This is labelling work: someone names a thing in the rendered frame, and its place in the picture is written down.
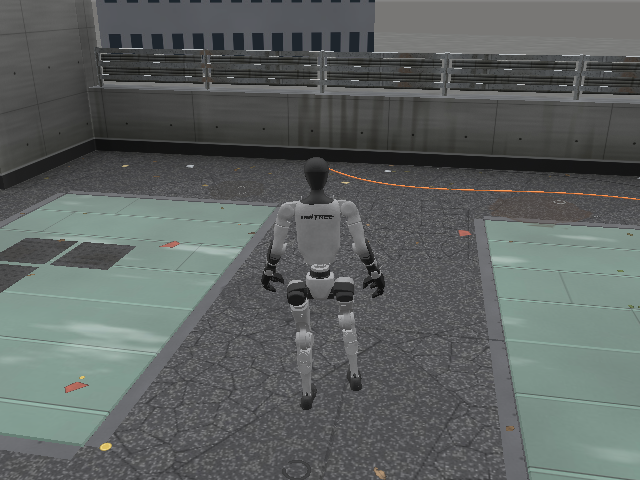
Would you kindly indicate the right robot forearm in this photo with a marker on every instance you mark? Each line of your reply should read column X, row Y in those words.
column 370, row 262

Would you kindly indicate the humanoid robot torso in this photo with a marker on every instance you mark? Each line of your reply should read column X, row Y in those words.
column 318, row 236

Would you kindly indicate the left robot forearm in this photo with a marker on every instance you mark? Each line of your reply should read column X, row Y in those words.
column 271, row 262

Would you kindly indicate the robot head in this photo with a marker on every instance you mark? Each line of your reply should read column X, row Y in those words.
column 316, row 172

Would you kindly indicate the right robot hand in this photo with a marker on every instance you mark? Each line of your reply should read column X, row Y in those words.
column 379, row 282

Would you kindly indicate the robot right upper arm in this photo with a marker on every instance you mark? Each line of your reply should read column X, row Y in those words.
column 349, row 209

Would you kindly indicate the robot left upper arm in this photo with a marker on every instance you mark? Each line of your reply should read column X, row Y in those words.
column 286, row 211

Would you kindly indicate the left robot hand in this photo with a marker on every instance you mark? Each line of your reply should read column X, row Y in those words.
column 265, row 281

